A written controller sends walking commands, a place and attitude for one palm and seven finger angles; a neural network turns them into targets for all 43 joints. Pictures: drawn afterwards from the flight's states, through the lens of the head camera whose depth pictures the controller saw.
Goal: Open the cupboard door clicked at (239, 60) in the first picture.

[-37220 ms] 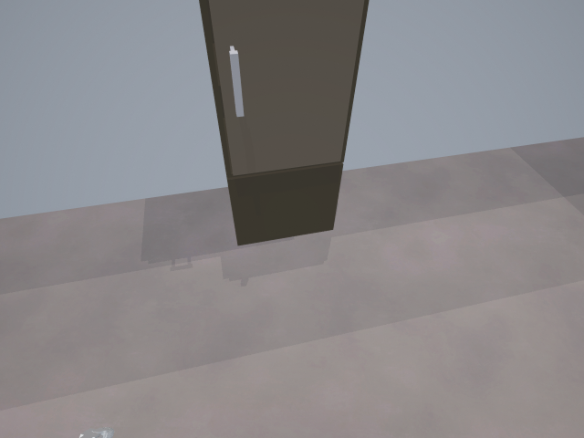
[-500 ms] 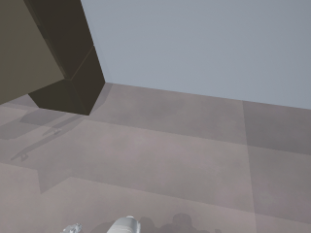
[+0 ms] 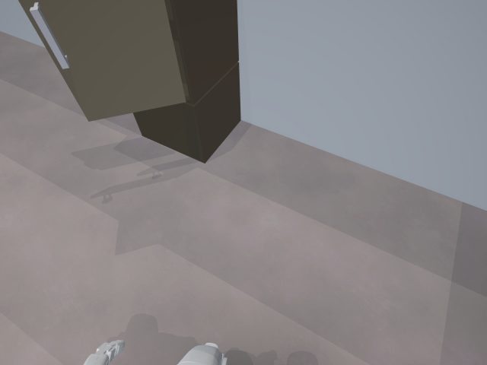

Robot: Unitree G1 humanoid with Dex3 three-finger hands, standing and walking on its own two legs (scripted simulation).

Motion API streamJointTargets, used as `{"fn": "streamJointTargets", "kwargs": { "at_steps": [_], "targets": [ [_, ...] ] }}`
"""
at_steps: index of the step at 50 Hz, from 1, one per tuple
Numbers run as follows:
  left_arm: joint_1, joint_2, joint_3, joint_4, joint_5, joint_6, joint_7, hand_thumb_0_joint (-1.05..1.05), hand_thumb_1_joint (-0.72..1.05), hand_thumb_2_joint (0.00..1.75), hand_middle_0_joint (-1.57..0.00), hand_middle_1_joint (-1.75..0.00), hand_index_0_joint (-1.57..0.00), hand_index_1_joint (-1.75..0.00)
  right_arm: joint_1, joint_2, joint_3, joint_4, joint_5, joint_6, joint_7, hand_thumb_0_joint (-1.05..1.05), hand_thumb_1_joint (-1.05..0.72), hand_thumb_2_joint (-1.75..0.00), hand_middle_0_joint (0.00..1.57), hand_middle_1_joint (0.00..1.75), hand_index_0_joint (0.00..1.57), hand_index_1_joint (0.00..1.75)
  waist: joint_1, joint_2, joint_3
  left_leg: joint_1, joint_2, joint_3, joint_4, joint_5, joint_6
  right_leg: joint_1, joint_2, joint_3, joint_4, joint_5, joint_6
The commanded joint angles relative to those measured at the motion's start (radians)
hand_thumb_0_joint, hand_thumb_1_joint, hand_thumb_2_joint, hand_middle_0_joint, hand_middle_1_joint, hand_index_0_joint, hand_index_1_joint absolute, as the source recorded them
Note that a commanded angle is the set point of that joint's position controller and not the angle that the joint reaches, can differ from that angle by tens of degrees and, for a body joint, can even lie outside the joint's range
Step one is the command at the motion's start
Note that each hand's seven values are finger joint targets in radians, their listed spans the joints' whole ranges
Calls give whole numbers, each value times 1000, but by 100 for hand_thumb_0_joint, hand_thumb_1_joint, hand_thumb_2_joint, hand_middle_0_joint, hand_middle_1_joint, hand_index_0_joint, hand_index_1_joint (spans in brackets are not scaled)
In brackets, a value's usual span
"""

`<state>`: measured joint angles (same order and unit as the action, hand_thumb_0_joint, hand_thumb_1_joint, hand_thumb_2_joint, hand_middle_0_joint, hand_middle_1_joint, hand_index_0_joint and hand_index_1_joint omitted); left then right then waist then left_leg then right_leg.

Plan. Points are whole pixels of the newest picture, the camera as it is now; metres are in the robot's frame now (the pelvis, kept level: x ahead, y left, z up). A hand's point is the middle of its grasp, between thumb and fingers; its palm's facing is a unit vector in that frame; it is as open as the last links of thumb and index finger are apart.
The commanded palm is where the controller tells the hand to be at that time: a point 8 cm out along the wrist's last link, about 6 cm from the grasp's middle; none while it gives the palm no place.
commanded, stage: turn to face it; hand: left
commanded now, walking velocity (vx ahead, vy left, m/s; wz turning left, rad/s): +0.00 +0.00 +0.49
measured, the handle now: (51, 36) +0.97 +0.64 +0.02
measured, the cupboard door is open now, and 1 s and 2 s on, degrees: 46 46 46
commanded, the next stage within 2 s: take the last steps up to it in 0.40 s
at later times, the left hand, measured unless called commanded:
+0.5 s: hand out of the picture +0.03 +0.23 -0.16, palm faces +0.25 -0.94 -0.24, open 7.4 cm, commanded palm none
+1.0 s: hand out of the picture +0.01 +0.26 -0.17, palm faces +0.35 -0.92 -0.18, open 7.4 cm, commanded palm none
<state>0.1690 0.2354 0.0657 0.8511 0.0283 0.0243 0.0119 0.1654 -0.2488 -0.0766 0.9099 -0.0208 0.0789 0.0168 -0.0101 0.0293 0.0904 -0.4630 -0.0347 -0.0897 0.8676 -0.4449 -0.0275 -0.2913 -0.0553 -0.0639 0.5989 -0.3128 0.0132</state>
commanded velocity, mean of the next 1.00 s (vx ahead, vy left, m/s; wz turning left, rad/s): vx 0.16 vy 0.04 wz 0.21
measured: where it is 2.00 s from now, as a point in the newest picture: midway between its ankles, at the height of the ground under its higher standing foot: (203, 296)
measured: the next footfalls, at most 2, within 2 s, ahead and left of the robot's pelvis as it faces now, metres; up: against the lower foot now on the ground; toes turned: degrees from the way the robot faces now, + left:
left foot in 0.24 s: +0.04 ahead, +0.13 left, +0.00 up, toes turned +11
right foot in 0.54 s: +0.08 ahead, -0.12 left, +0.00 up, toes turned +9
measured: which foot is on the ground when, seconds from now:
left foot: up 0.00-0.22, down 0.24-0.54, up 0.56-0.86, down 0.88-1.00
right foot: down 0.00-0.24, up 0.26-0.52, down 0.54-0.88, up 0.90-1.00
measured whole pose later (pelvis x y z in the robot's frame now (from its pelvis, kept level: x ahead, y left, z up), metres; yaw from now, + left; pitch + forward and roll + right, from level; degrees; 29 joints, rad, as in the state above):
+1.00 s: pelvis +0.08 +0.08 +0.01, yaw +18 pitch +0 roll +0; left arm 0.30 0.22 0.07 1.07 0.03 0.03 -0.02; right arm 0.22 -0.17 -0.03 0.98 -0.03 -0.04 -0.01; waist 0.02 -0.06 0.07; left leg -0.26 0.01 0.11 0.54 -0.28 0.03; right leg -0.41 -0.11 -0.07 1.07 -0.44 0.01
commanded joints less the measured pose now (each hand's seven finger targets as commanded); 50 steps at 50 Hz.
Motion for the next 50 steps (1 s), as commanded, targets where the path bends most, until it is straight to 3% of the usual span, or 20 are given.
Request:
{"fn": "streamJointTargets", "kwargs": {
  "at_steps": [1, 6, 9, 10, 11, 12, 15, 24, 25, 27, 29, 31, 33, 38, 41, 42, 43, 44, 46, 50],
  "targets": [
    [-4, 143, 26, -69, -3, -26, 19, 0, 90, 90, -20, -30, -20, -30, -56, -76, -25, -101, 4, -24, 9, 0, -90, -90, 20, 30, 20, 30, -1, -262, -66, -95, 58, 67, 283, -32, -22, 92, -277, 150, -275, 318, -148],
    [99, 194, 40, -23, 3, -30, 15, 0, 90, 90, -20, -30, -20, -30, -107, -25, 2, -100, 14, -37, 14, 0, -90, -90, 20, 30, 20, 30, 52, -223, -109, 26, 30, 171, -75, -27, -25, 218, -280, 67, -181, 569, -132],
    [99, 193, 43, -3, -5, -25, 8, 0, 90, 90, -20, -30, -20, -30, -43, -46, 4, -78, 11, -50, 8, 0, -90, -90, 20, 30, 20, 30, 21, -220, -129, 193, 20, 179, -342, 151, -7, 171, -251, 8, -67, 527, -62],
    [88, 178, 41, -9, -15, -21, 6, 0, 90, 90, -20, -30, -20, -30, 4, -88, -3, -65, 8, -58, 5, 0, -90, -90, 20, 30, 20, 30, -11, -129, -154, 325, 63, 130, -448, 302, 15, 81, -234, -26, 29, 447, -18],
    [100, 120, 33, -36, -22, -15, 1, 0, 90, 90, -20, -30, -20, -30, 55, -186, -25, -62, -3, -68, -2, 0, -90, -90, 20, 30, 20, 30, -33, 135, -209, 478, 296, -168, -470, 593, 119, -134, -120, -90, 216, 90, 55],
    [42, 83, 9, -69, -19, -8, 2, 0, 90, 90, -20, -30, -20, -30, 111, -254, -38, -52, -5, -60, -12, 0, -90, -90, 20, 30, 20, 30, -66, 247, -193, 457, 452, -309, -502, 817, 256, -234, -59, -36, 369, -356, 71],
    [-20, 97, 15, -31, -14, 10, 4, 0, 90, 90, -20, -30, -20, -30, 38, -187, -19, -56, -10, -64, -40, 0, -90, -90, 20, 30, 20, 30, -42, 201, -128, 293, 351, -226, -515, 590, 239, -238, -58, 72, 491, -237, 50],
    [107, 62, 7, 46, -16, -5, -4, 0, 90, 90, -20, -30, -20, -30, -33, -144, -7, -36, -1, -60, -37, 0, -90, -90, 20, 30, 20, 30, 30, 115, -144, 200, 229, -112, -467, 490, 153, 92, 33, -5, -13, 10, 31],
    [133, 71, 8, 58, -15, -13, 1, 0, 90, 90, -20, -30, -20, -30, -38, -126, -2, -33, 4, -61, -35, 0, -90, -90, 20, 30, 20, 30, 45, 65, -146, 169, 197, -93, -431, 417, 121, 165, 17, 6, -134, 89, 27],
    [147, 193, 31, 62, 1, -30, 5, 0, 90, 90, -20, -30, -20, -30, -17, -36, 13, -50, 12, -59, -20, 0, -90, -90, 20, 30, 20, 30, 50, -256, -110, -47, -6, 82, -181, -42, 12, 256, -289, 366, -372, -72, -97],
    [154, 202, 42, 47, 3, -37, 7, 0, 90, 90, -20, -30, -20, -30, -74, -75, -2, -69, 0, -47, -9, 0, -90, -90, 20, 30, 20, 30, 78, -264, -57, -127, 28, 50, 157, -120, 13, 161, -390, 490, -441, -217, -197],
    [125, 151, 33, 53, -3, -52, 2, 0, 90, 90, -20, -30, -20, -30, -82, -77, -4, -48, -1, -56, 2, 0, -90, -90, 20, 30, 20, 30, 53, -231, -5, -186, 73, 40, 235, 13, 5, 196, -314, 327, -401, -36, -165],
    [139, 132, 29, 66, -2, -67, -1, 0, 90, 90, -20, -30, -20, -30, -87, -46, 3, -39, 3, -62, 13, 0, -90, -90, 20, 30, 20, 30, 55, -214, -25, -155, 85, 83, 151, 51, -9, 231, -291, 197, -379, 133, -140],
    [207, 164, 37, 124, 4, -75, -8, 0, 90, 90, -20, -30, -20, -30, -113, 2, 18, -41, 7, -81, 28, 0, -90, -90, 20, 30, 20, 30, 80, -221, -46, -14, 66, 167, -163, 56, -4, 242, -297, 119, -344, 179, -131],
    [158, 162, 40, 132, -5, -66, -14, 0, 90, 90, -20, -30, -20, -30, 29, -9, 21, 10, 1, -100, 20, 0, -90, -90, 20, 30, 20, 30, 9, -175, -65, 278, 14, 242, -396, 197, 10, 79, -227, 25, -247, 67, -72],
    [146, 132, 33, 124, -8, -61, -20, 0, 90, 90, -20, -30, -20, -30, 119, -62, 8, 40, -1, -108, 9, 0, -90, -90, 20, 30, 20, 30, -31, -59, -90, 446, 44, 195, -441, 156, 28, -36, -183, -17, -111, 29, -40],
    [141, 66, 21, 97, -14, -56, -28, 0, 90, 90, -20, -30, -20, -30, 248, -160, -19, 69, -15, -115, -6, 0, -90, -90, 20, 30, 20, 30, -86, 196, -146, 597, 271, -121, -506, 87, 117, -227, -66, -113, 158, -109, 11],
    [56, 34, 3, 46, -11, -58, -26, 0, 90, 90, -20, -30, -20, -30, 370, -213, -27, 86, -16, -111, -24, 0, -90, -90, 20, 30, 20, 30, -126, 251, -145, 602, 420, -331, -625, 69, 215, -353, -6, -84, 398, -298, 19],
    [-23, 27, 3, 49, -7, -57, -21, 0, 90, 90, -20, -30, -20, -30, 294, -164, -11, 83, -16, -116, -39, 0, -90, -90, 20, 30, 20, 30, -91, 180, -61, 443, 415, -326, -648, 33, 262, -429, -67, 38, 586, -215, -12],
    [58, 7, -2, 112, -3, -46, -39, 0, 90, 90, -20, -30, -20, -30, 182, -70, 21, 82, -10, -145, -43, 0, -90, -90, 20, 30, 20, 30, 0, 97, -53, 337, 313, -79, -679, 243, 200, -291, -79, 31, 454, -35, -6]
  ]
}}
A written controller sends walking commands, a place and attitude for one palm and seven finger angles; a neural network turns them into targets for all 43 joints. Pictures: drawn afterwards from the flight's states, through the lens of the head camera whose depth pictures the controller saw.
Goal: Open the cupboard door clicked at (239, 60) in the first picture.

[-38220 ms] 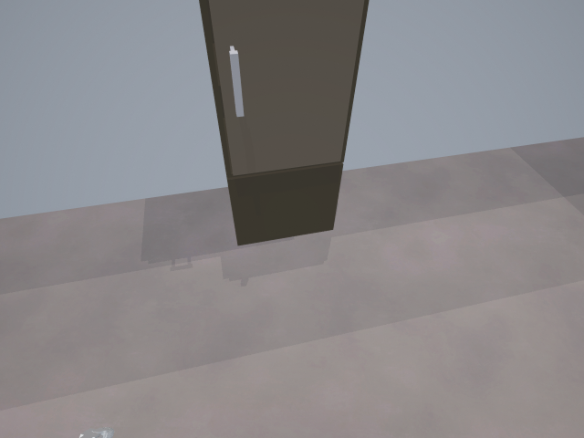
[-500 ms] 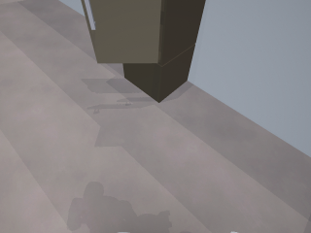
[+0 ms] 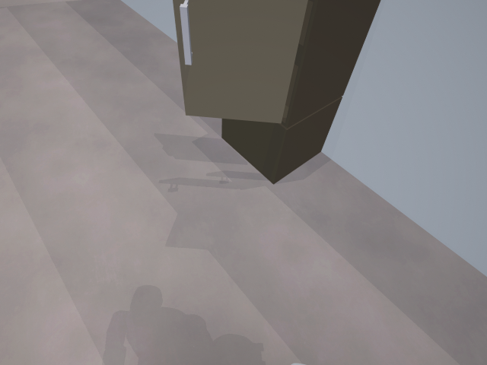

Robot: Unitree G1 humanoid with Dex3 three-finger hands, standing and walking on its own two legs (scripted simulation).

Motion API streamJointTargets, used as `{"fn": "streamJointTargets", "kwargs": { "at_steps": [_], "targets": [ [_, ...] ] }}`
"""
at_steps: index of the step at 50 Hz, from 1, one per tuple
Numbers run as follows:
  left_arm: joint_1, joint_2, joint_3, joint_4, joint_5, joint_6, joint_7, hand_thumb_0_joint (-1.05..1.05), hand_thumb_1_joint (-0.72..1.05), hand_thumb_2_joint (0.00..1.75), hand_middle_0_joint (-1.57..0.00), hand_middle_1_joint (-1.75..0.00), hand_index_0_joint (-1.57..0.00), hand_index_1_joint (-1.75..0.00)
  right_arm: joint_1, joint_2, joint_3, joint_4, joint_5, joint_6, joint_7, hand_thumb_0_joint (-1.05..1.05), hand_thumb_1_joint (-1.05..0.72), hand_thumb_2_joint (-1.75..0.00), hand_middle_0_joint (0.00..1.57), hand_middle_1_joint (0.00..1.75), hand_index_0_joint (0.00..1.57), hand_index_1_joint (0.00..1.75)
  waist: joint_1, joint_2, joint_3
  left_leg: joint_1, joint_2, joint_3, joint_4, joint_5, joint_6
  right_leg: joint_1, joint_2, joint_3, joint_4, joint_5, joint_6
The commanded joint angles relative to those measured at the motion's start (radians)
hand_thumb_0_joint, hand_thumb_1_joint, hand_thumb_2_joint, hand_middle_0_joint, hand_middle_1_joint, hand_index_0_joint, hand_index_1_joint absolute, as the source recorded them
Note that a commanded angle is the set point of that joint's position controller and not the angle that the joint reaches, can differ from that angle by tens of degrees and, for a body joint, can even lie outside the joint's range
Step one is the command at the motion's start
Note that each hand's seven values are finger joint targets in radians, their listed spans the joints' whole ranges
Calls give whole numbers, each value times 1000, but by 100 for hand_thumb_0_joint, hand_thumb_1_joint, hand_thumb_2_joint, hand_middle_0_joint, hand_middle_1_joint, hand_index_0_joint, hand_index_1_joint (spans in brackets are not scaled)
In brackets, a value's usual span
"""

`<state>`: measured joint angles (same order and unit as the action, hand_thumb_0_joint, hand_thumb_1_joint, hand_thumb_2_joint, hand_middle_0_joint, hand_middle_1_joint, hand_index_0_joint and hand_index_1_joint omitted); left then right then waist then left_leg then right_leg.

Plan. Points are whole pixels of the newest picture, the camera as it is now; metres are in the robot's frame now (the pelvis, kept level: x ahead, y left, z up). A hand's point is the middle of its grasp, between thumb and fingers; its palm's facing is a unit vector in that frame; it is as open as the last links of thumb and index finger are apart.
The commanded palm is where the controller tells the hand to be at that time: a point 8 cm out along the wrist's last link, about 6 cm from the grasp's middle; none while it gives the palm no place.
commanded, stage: take the last steps up to it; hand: left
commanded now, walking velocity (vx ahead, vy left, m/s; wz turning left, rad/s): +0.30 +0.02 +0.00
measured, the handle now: (187, 33) +1.02 +0.26 +0.01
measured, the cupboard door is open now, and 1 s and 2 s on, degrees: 46 46 46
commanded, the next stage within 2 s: come to a stop and stand still in 1.02 s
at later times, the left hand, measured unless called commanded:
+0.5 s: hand (157, 320) +0.21 +0.18 -0.16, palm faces +0.09 -0.98 -0.19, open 7.2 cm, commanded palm none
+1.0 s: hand (181, 211) +0.46 +0.18 -0.17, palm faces +0.00 -0.98 -0.19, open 7.4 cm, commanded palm none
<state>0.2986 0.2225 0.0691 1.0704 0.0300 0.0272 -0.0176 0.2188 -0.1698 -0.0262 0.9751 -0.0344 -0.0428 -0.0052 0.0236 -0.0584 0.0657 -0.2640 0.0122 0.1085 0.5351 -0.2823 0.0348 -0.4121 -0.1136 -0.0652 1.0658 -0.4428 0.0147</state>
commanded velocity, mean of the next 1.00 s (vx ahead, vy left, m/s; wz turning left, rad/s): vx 0.28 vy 0.01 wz -0.01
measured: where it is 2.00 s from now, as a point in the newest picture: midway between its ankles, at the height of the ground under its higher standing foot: (243, 298)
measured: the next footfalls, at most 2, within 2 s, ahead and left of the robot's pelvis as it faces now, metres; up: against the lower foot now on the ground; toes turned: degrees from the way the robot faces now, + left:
right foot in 0.26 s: +0.19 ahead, -0.12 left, +0.00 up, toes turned -7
left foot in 0.60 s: +0.33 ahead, +0.14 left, +0.00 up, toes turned +8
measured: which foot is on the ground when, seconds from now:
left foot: down 0.00-0.26, up 0.28-0.58, down 0.60-0.98, up 1.00-1.00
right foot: up 0.00-0.24, down 0.26-0.60, up 0.62-0.96, down 0.98-1.00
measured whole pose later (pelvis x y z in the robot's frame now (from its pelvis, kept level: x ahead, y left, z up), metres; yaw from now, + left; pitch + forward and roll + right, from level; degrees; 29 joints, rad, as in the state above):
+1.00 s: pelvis +0.37 +0.00 -0.01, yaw -1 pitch +0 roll +1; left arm 0.15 0.18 0.06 1.01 0.03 -0.03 -0.03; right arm 0.36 -0.16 -0.03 1.11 -0.03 -0.02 0.00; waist -0.02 -0.01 0.05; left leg -0.14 0.06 0.14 0.59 -0.43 -0.02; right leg -0.36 -0.07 -0.11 0.58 -0.21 -0.02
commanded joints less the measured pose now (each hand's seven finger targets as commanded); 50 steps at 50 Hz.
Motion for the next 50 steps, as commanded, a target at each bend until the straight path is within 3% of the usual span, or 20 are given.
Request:
{"fn": "streamJointTargets", "kwargs": {
  "at_steps": [1, 8, 11, 13, 14, 15, 17, 20, 24, 28, 29, 30, 31, 35, 38, 43, 46, 47, 49, 50],
  "targets": [
    [-78, 15, -9, -108, -7, -48, -10, 0, 90, 90, -20, -30, -20, -30, 129, -148, -27, 27, 6, -27, -21, 0, -90, -90, 20, 30, 20, 30, -29, 180, -38, 141, 261, -235, -344, 124, 140, -143, -20, 26, -81, 111, -6],
    [-165, 11, -11, -136, -6, -49, -13, 0, 90, 90, -20, -30, -20, -30, 166, -142, -32, 85, 3, -17, -14, 0, -90, -90, 20, 30, 20, 30, -33, 148, 18, 87, 240, -168, -313, 103, 127, 48, 43, -46, -408, 189, -8],
    [-39, 58, 10, -93, -3, -60, -7, 0, 90, 90, -20, -30, -20, -30, 158, -111, -25, 100, 11, -15, -13, 0, -90, -90, 20, 30, 20, 30, 35, 77, -10, -31, 156, -102, -104, 89, 63, 336, 54, -20, -565, 238, -37],
    [183, 205, 45, -35, -6, -73, 6, 0, 90, 90, -20, -30, -20, -30, 155, -60, -18, 57, 22, -16, -1, 0, -90, -90, 20, 30, 20, 30, 105, -243, -104, -348, -24, 43, 387, -301, -20, 630, -303, 467, -799, 83, -207],
    [181, 187, 42, -40, -14, -72, 21, 0, 90, 90, -20, -30, -20, -30, 107, -99, -28, 44, 22, -6, -3, 0, -90, -90, 20, 30, 20, 30, 108, -194, -76, -369, 30, -57, 562, -338, -17, 526, -355, 554, -876, -42, -257],
    [112, 155, 36, -60, -14, -72, 27, 0, 90, 90, -20, -30, -20, -30, 44, -93, -35, 33, 19, -6, 0, 0, -90, -90, 20, 30, 20, 30, 89, -146, -4, -426, 69, -105, 632, -255, -19, 431, -337, 536, -902, -96, -265],
    [22, 82, 17, -84, -13, -82, 31, 0, 90, 90, -20, -30, -20, -30, 33, -62, -33, 36, 11, 0, 8, 0, -90, -90, 20, 30, 20, 30, 26, -35, 10, -366, 119, -121, 567, -119, -37, 303, -270, 326, -897, 85, -221],
    [-4, 66, 14, -73, -8, -100, 25, 0, 90, 90, -20, -30, -20, -30, 79, -9, -25, 54, 12, 12, 20, 0, -90, -90, 20, 30, 20, 30, -18, -47, -20, -223, 114, -58, 350, -65, -59, 221, -201, 138, -888, 276, -189],
    [28, 85, 21, -39, -7, -103, 15, 0, 90, 90, -20, -30, -20, -30, 23, 5, -28, 23, 10, 4, 33, 0, -90, -90, 20, 30, 20, 30, -2, -43, -12, -149, 69, 5, 132, 17, -64, 228, -169, 105, -864, 239, -170],
    [9, 87, 18, -34, -15, -87, 10, 0, 90, 90, -20, -30, -20, -30, 95, -64, -37, 43, 7, -14, 26, 0, -90, -90, 20, 30, 20, 30, -60, 33, -20, 143, 36, 34, -59, 74, -53, 88, -97, 51, -719, 126, -112],
    [6, 63, 13, -47, -13, -83, 4, 0, 90, 90, -20, -30, -20, -30, 176, -127, -53, 60, 3, -18, 16, 0, -90, -90, 20, 30, 20, 30, -99, 153, -48, 273, 126, -106, -113, -8, -10, -34, -32, 7, -537, 89, -75],
    [-9, 7, 3, -81, -18, -83, 1, 0, 90, 90, -20, -30, -20, -30, 311, -237, -78, 82, -13, -21, 1, 0, -90, -90, 20, 30, 20, 30, -153, 352, -97, 379, 355, -424, -240, -110, 96, -187, 76, -102, -236, -50, -28],
    [-73, 24, -2, -115, -10, -87, 4, 0, 90, 90, -20, -30, -20, -30, 361, -250, -76, 86, -12, -15, -7, 0, -90, -90, 20, 30, 20, 30, -171, 306, -104, 369, 441, -557, -309, -118, 171, -258, 90, -21, -12, -146, -35],
    [-73, 10, 1, -83, -3, -72, -9, 0, 90, 90, -20, -30, -20, -30, 147, -137, -38, 34, -1, -33, -20, 0, -90, -90, 20, 30, 20, 30, -57, 185, -15, 130, 347, -298, -348, 26, 123, -232, -25, 59, 60, 76, -21],
    [-53, -17, -5, -75, -5, -57, -12, 0, 90, 90, -20, -30, -20, -30, 140, -123, -36, 48, 2, -39, -19, 0, -90, -90, 20, 30, 20, 30, -35, 179, -48, 117, 283, -142, -339, 180, 110, -119, -14, 15, -133, 140, -9],
    [-117, -11, -9, -98, -3, -50, -13, 0, 90, 90, -20, -30, -20, -30, 138, -140, -39, 64, 1, -23, -14, 0, -90, -90, 20, 30, 20, 30, -41, 173, -9, 90, 262, -106, -326, 128, 110, -4, 23, -43, -376, 189, -7],
    [-58, 18, 0, -76, -2, -57, -10, 0, 90, 90, -20, -30, -20, -30, 126, -134, -37, 74, 4, -11, -13, 0, -90, -90, 20, 30, 20, 30, 0, 126, -25, 31, 215, -68, -199, 86, 63, 200, 63, -69, -526, 260, -16],
    [-1, 48, 11, -56, -2, -61, -5, 0, 90, 90, -20, -30, -20, -30, 117, -119, -34, 75, 9, -10, -10, 0, -90, -90, 20, 30, 20, 30, 30, 79, -33, -40, 162, -28, -111, 24, 31, 317, 48, -29, -573, 253, -31],
    [157, 192, 38, -15, -5, -70, 10, 0, 90, 90, -20, -30, -20, -30, 118, -54, -22, 42, 16, 0, 4, 0, -90, -90, 20, 30, 20, 30, 84, -223, -61, -312, -5, 87, 299, -323, -40, 519, -272, 397, -809, 128, -182],
    [168, 190, 38, -16, -12, -73, 21, 0, 90, 90, -20, -30, -20, -30, 74, -76, -25, 31, 17, 5, 0, 0, -90, -90, 20, 30, 20, 30, 98, -207, -73, -335, 34, -12, 472, -371, -38, 475, -324, 490, -865, 105, -245]
  ]
}}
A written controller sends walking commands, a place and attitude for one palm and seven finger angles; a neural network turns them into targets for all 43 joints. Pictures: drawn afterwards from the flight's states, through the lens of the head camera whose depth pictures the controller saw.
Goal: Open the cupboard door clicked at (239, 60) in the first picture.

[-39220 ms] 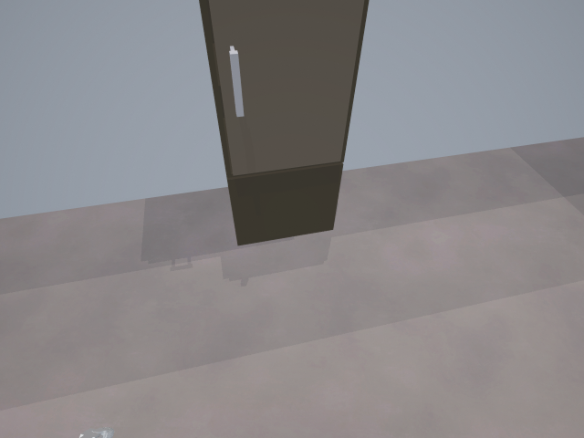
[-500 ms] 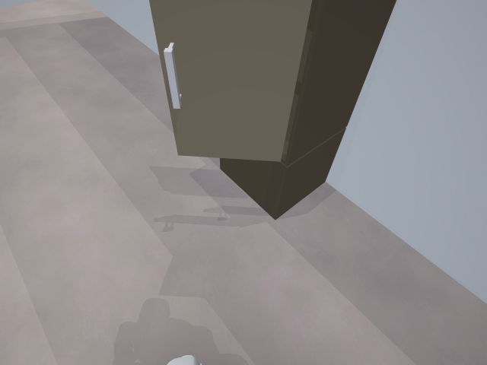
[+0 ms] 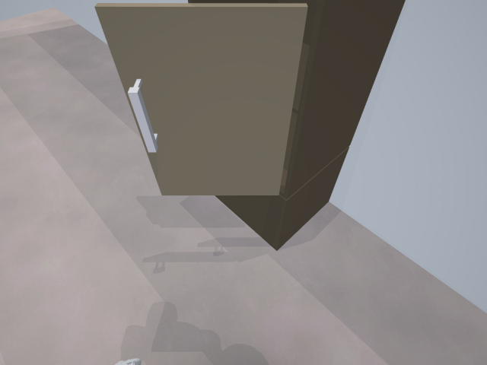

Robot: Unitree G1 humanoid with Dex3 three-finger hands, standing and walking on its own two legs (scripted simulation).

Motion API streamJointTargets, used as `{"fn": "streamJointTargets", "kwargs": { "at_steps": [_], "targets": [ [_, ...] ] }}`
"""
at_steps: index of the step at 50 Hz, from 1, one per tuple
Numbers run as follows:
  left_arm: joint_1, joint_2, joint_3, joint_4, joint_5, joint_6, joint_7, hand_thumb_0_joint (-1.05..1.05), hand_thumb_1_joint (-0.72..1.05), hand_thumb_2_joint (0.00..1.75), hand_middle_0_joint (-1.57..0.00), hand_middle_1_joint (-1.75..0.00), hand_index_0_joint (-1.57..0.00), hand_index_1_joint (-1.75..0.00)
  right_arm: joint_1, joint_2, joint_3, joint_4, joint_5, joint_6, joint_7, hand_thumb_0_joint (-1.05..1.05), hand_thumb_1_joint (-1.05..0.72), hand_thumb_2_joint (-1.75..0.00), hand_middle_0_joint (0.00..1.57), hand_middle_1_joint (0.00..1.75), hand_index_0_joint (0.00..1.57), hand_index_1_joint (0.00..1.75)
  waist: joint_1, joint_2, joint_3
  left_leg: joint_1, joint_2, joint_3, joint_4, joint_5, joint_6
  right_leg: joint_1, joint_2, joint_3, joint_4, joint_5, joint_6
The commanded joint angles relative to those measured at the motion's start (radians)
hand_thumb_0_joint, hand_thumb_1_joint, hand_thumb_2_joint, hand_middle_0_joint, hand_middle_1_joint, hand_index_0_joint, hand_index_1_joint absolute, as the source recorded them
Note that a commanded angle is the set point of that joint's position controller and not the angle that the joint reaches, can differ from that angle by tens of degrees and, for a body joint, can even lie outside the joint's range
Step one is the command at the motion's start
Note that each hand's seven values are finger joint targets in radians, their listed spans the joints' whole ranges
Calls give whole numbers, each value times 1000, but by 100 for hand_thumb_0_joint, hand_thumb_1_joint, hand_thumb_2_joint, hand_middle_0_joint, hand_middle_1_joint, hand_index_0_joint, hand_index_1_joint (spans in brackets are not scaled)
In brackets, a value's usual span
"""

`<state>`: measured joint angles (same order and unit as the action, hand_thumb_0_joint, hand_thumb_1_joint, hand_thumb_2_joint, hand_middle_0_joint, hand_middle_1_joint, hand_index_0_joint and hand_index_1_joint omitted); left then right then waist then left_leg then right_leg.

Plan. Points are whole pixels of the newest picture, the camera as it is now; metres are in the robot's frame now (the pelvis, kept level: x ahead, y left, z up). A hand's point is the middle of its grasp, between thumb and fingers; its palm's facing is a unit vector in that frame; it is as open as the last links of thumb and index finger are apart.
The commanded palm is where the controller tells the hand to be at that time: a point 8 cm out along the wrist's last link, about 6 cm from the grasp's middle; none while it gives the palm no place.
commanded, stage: take the last steps up to it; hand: left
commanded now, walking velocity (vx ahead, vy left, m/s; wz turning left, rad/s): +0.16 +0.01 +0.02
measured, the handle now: (146, 117) +0.64 +0.27 +0.02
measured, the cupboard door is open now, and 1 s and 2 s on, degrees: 46 46 46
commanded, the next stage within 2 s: come to a stop and stand still in 0.02 s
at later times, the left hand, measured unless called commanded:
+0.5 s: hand out of the picture +0.14 +0.21 -0.16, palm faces +0.05 -0.97 -0.24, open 7.4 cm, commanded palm none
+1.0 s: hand out of the picture +0.13 +0.20 -0.17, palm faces -0.02 -0.98 -0.21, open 7.3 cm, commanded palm none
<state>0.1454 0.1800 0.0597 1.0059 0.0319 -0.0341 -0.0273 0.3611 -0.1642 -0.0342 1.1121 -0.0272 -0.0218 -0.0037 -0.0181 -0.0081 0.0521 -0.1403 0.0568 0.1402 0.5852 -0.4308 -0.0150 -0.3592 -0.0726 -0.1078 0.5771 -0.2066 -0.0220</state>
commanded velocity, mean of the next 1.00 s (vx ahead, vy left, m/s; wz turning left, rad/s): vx -0.08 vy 0.02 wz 0.00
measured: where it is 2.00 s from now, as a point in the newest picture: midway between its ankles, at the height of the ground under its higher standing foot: outside the picture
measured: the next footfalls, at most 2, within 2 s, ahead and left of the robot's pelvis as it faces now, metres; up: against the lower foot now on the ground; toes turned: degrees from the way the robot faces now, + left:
left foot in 0.24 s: +0.16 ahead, +0.12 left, +0.00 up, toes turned +7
left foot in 0.80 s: +0.13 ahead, +0.13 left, +0.00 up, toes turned +5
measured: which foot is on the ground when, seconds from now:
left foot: up 0.00-0.22, down 0.24-0.56, up 0.58-0.78, down 0.80-1.00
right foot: down 0.00-1.00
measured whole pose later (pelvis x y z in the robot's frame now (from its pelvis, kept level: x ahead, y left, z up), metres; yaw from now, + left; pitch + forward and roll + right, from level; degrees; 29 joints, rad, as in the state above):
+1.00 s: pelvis +0.09 +0.02 +0.01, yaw -1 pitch +0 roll -1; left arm 0.24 0.18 -0.01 1.03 0.02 0.01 0.03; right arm 0.26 -0.18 0.00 0.97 -0.02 0.00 -0.01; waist -0.01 0.00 0.04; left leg -0.24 -0.01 0.06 0.57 -0.33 0.04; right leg -0.25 -0.04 0.00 0.55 -0.30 0.02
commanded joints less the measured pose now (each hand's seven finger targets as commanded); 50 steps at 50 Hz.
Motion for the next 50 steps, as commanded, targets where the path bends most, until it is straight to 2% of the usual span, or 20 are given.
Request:
{"fn": "streamJointTargets", "kwargs": {
  "at_steps": [1, 4, 9, 12, 15, 17, 21, 26, 27, 28, 29, 32, 35, 38, 40, 41, 42, 43, 46, 50],
  "targets": [
    [269, 197, 41, 38, -13, -16, 39, 0, 90, 90, -20, -30, -20, -30, -102, -88, -23, -109, 11, -20, -4, 0, -90, -90, 20, 30, 20, 30, 117, -259, -34, -505, 21, -100, 502, -143, 12, 398, -345, 508, -368, -48, -218],
    [166, 119, 24, 10, -12, -21, 45, 0, 90, 90, -20, -30, -20, -30, -98, -41, -19, -91, 9, -12, 2, 0, -90, -90, 20, 30, 20, 30, 52, -105, -50, -383, 56, -101, 391, -27, -4, 270, -270, 245, -332, 213, -182],
    [102, 92, 3, 26, -18, -21, 46, 0, 90, 90, -20, -30, -20, -30, -21, 22, 8, -47, 11, -4, -5, 0, -90, -90, 20, 30, 20, 30, -4, -66, -60, -93, -16, -34, -63, 260, -35, 153, -142, 81, -214, 424, -99],
    [138, 62, -17, 21, -31, 6, 62, 0, 90, 90, -20, -30, -20, -30, -14, -120, -6, -53, 12, -13, -23, 0, -90, -90, 20, 30, 20, 30, 17, 110, -132, 16, 181, -202, -149, 858, 61, 136, -43, 40, -112, 114, 25],
    [149, 88, -14, 22, -23, 40, 65, 0, 90, 90, -20, -30, -20, -30, -80, -156, -16, -77, 18, 9, -44, 0, -90, -90, 20, 30, 20, 30, 17, 158, -60, 7, 200, -208, -151, 1073, 98, 119, -17, 27, -30, 92, 40],
    [150, 112, -4, 6, -28, 56, 63, 0, 90, 90, -20, -30, -20, -30, -71, -190, -29, -82, 15, 21, -53, 0, -90, -90, 20, 30, 20, 30, 6, 237, -114, 119, 264, -247, -164, 1305, 157, 39, 12, 43, 136, -234, 44],
    [110, 97, 13, -34, -25, 70, 60, 0, 90, 90, -20, -30, -20, -30, -122, -231, -58, -124, 1, 43, -58, 0, -90, -90, 20, 30, 20, 30, -9, 171, -154, 164, 306, -260, -124, 1218, 225, -63, 47, 109, 298, -355, 32],
    [206, 100, 21, -43, -14, 67, 53, 0, 90, 90, -20, -30, -20, -30, -226, -215, -64, -169, 8, 53, -42, 0, -90, -90, 20, 30, 20, 30, 57, 117, -149, -59, 205, -181, -76, 702, 123, 189, 45, 71, -47, 8, 23],
    [205, 145, 25, -52, -4, 59, 57, 0, 90, 90, -20, -30, -20, -30, -224, -179, -61, -180, 15, 59, -35, 0, -90, -90, 20, 30, 20, 30, 57, -40, -125, -146, 108, -133, 8, 415, 61, 213, -40, 200, -179, 203, -3],
    [156, 219, 30, -66, 5, 52, 60, 0, 90, 90, -20, -30, -20, -30, -196, -111, -51, -192, 22, 66, -21, 0, -90, -90, 20, 30, 20, 30, 34, -274, -79, -234, -47, -39, 146, -13, -10, 181, -254, 409, -281, 313, -96],
    [134, 240, 22, -83, 0, 47, 55, 0, 90, 90, -20, -30, -20, -30, -197, -115, -49, -195, 22, 77, -11, 0, -90, -90, 20, 30, 20, 30, 50, -202, -63, -179, -59, -106, 289, -161, -11, 53, -328, 416, -328, 248, -174],
    [78, 189, 11, -67, -4, 30, 63, 0, 90, 90, -20, -30, -20, -30, -222, -105, -37, -174, 19, 74, -16, 0, -90, -90, 20, 30, 20, 30, 28, -226, -49, -272, -41, -158, 358, -105, -14, 185, -232, 332, -210, 577, -176],
    [86, 200, 13, -56, -4, 26, 63, 0, 90, 90, -20, -30, -20, -30, -197, -94, -26, -151, 24, 57, -9, 0, -90, -90, 20, 30, 20, 30, 36, -171, -71, -206, -49, -116, 127, -44, -25, 249, -205, 291, -189, 568, -152],
    [71, 193, 5, -33, -21, 26, 58, 0, 90, 90, -20, -30, -20, -30, -118, -92, -14, -112, 20, 38, -12, 0, -90, -90, 20, 30, 20, 30, 10, -116, -89, -12, -48, -111, -199, 220, -15, 192, -146, 255, -142, 385, -74],
    [84, 128, -9, -35, -27, 32, 51, 0, 90, 90, -20, -30, -20, -30, -133, -158, -14, -111, 9, 19, -17, 0, -90, -90, 20, 30, 20, 30, 41, 56, -99, -14, 106, -249, -218, 428, 52, 163, -36, 169, -134, 111, 8],
    [83, 117, -13, -33, -21, 36, 53, 0, 90, 90, -20, -30, -20, -30, -152, -173, -11, -114, 8, 22, -17, 0, -90, -90, 20, 30, 20, 30, 48, 33, -76, -91, 123, -246, -222, 341, 58, 201, -20, 153, -172, 15, 16],
    [224, 118, -29, 19, -16, 6, 101, 0, 90, 90, -20, -30, -20, -30, -253, -173, -12, -190, 26, 4, -10, 0, -90, -90, 20, 30, 20, 30, 83, 32, -34, -96, 50, -132, 10, 317, 15, 169, -97, 225, -176, 325, 2],
    [137, 188, -29, -23, -18, -5, 94, 0, 90, 90, -20, -30, -20, -30, -158, -105, -1, -201, 18, 13, -5, 0, -90, -90, 20, 30, 20, 30, 2, 65, -81, -91, -9, -138, -42, 140, 8, 127, -159, 313, -175, 185, -56],
    [91, 159, -33, -59, -13, 10, 75, 0, 90, 90, -20, -30, -20, -30, -80, -131, 8, -201, 4, -2, -1, 0, -90, -90, 20, 30, 20, 30, 3, 196, -38, -112, 55, -224, -173, 270, 48, 92, -11, 159, -66, -72, -26],
    [124, 118, -46, -31, -15, 22, 67, 0, 90, 90, -20, -30, -20, -30, -82, -155, 12, -208, 10, -12, -18, 0, -90, -90, 20, 30, 20, 30, 29, 75, -21, -124, 82, -242, -205, 375, 82, 144, 20, 117, -61, -59, -3]
  ]
}}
